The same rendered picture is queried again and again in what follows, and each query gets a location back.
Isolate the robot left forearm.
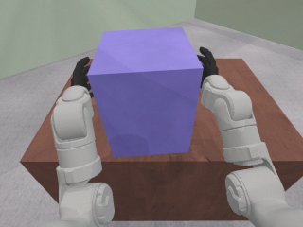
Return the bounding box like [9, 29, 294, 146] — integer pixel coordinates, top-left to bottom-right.
[50, 85, 102, 218]

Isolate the robot right hand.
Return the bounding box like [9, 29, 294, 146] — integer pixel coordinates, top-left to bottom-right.
[197, 47, 219, 89]

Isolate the left robot upper arm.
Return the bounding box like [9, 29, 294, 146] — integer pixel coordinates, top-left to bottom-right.
[37, 182, 115, 227]

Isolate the carton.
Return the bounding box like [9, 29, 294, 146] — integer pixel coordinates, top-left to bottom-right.
[87, 26, 204, 158]

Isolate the robot left hand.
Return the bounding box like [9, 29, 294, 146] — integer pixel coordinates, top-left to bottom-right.
[71, 57, 94, 98]

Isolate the right robot upper arm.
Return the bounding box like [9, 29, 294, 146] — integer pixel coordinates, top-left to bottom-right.
[225, 166, 303, 227]

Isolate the pedestal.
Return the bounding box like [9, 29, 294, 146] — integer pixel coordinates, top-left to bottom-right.
[20, 58, 303, 221]

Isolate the robot right forearm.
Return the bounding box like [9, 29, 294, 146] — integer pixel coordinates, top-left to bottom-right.
[201, 75, 287, 202]

